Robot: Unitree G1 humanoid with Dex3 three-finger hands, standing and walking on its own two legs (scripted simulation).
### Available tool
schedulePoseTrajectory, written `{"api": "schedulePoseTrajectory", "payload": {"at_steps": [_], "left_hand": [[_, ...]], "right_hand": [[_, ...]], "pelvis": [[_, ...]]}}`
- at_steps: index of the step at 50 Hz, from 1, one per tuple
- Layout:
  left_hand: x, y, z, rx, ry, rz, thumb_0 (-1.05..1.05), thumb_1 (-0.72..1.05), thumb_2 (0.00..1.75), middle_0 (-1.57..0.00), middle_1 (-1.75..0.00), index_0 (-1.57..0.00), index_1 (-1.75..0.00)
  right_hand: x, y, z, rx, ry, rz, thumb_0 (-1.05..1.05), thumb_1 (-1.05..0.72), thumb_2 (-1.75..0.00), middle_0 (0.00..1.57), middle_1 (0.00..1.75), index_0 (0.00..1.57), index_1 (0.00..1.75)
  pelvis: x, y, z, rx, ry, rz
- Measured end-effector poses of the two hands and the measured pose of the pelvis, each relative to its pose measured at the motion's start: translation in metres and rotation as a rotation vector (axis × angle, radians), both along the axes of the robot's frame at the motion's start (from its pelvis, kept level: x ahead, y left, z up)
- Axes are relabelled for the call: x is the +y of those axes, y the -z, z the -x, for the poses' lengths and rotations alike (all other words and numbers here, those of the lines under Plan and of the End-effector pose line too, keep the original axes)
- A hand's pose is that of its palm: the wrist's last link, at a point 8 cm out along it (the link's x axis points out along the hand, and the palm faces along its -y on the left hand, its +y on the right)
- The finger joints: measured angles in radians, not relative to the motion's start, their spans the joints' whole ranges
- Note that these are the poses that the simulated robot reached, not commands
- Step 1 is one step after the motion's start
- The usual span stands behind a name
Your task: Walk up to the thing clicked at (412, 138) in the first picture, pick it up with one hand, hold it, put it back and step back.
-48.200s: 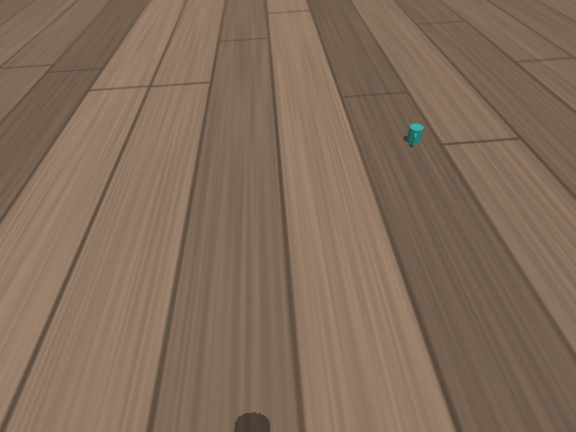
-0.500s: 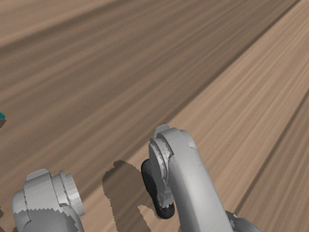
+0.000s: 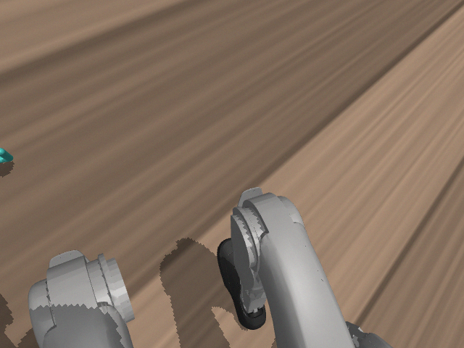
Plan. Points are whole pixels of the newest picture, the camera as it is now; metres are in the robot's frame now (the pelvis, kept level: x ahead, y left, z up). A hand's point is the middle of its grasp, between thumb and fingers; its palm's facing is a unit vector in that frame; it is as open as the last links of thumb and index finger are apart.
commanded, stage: settle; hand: left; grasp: from above
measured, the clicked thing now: out of the picture +0.48 +0.31 -0.26
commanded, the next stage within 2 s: lift in 0.50 s
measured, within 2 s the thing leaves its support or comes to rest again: leaves its support in 0.04 s
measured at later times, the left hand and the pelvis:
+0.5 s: hand out of the picture +0.44 +0.34 -0.11, palm faces -0.47 -0.09 -0.88, open 10.1 cm; pelvis -0.01 -0.01 +0.04, yaw +5 degrees
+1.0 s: hand out of the picture +0.42 +0.34 -0.04, palm faces -0.46 -0.08 -0.88, open 10.1 cm; pelvis -0.01 +0.00 +0.09, yaw +6 degrees
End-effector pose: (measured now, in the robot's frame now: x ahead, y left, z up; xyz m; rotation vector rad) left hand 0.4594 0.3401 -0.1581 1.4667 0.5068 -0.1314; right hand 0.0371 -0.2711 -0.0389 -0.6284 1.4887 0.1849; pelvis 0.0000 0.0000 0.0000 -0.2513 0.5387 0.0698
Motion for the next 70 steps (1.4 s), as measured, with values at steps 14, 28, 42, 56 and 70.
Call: {"api": "schedulePoseTrajectory", "payload": {"at_steps": [14,28,42,56,70], "left_hand": [[0.006,-0.070,0.005,0.041,0.005,-0.045,0.04,0.08,0.50,-0.83,-0.78,-0.55,-0.63],[-0.003,-0.103,0.017,0.074,0.058,-0.007,0.03,0.10,0.42,-0.89,-0.72,-0.61,-0.55],[0.002,-0.139,0.018,0.044,0.020,-0.025,0.03,0.12,0.41,-0.89,-0.71,-0.61,-0.54],[0.006,-0.210,0.047,0.075,0.045,-0.007,0.01,0.11,0.43,-0.89,-0.72,-0.60,-0.55],[-0.010,-0.316,0.090,0.011,0.022,0.003,-0.02,0.11,0.46,-0.86,-0.75,-0.57,-0.57]], "right_hand": [[0.002,0.009,-0.050,-0.101,0.097,-0.062,0.00,-0.92,-0.90,0.20,0.30,0.20,0.30],[-0.009,-0.002,-0.046,-0.155,0.100,-0.019,0.00,-0.93,-0.90,0.20,0.30,0.20,0.30],[-0.008,-0.019,-0.008,-0.094,0.238,0.023,0.00,-0.93,-0.91,0.20,0.30,0.20,0.30],[0.007,-0.050,-0.048,-0.195,0.239,-0.034,0.01,-0.93,-0.91,0.20,0.30,0.20,0.30],[0.019,-0.121,-0.115,-0.377,0.222,-0.094,0.01,-0.93,-0.90,0.20,0.30,0.20,0.30]], "pelvis": [[0.003,-0.027,-0.006,0.081,-0.032,-0.025],[-0.007,-0.040,0.010,0.049,-0.044,-0.058],[-0.003,-0.059,0.010,0.088,-0.046,-0.063],[0.003,-0.107,0.009,0.084,-0.058,-0.076],[-0.003,-0.186,0.004,0.020,-0.075,-0.124]]}}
